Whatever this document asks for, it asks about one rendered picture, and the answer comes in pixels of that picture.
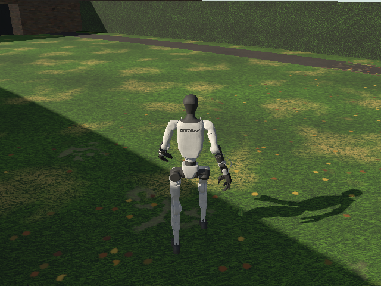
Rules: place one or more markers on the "robot left thigh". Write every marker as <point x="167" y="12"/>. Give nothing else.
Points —
<point x="175" y="181"/>

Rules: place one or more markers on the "robot right forearm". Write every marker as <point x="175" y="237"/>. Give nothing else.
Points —
<point x="221" y="162"/>

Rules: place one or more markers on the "left robot foot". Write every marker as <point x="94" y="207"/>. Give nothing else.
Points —
<point x="176" y="248"/>

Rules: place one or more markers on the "robot right hand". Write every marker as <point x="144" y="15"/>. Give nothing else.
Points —
<point x="227" y="182"/>

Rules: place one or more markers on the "robot left forearm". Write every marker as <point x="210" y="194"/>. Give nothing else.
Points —
<point x="161" y="151"/>

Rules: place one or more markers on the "robot left hand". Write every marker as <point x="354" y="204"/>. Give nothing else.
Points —
<point x="167" y="155"/>

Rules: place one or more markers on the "robot left upper arm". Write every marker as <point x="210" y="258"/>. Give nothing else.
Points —
<point x="172" y="125"/>

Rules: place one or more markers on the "robot right upper arm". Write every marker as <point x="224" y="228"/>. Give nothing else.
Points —
<point x="209" y="126"/>

